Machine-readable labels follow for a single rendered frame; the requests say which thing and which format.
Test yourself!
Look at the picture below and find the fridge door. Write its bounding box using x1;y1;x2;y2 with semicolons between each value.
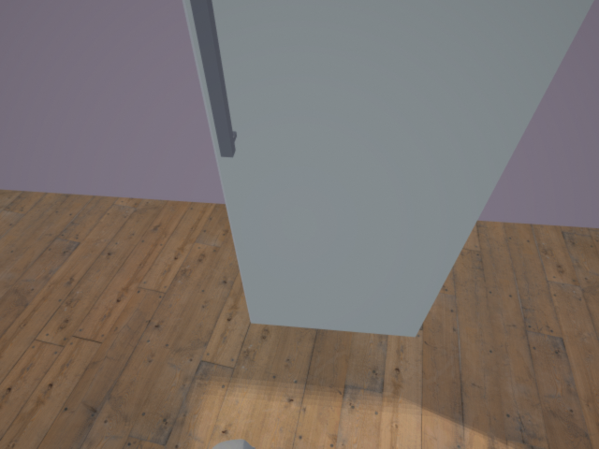
185;0;594;337

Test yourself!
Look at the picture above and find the handle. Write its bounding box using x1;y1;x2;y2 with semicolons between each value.
190;0;237;157

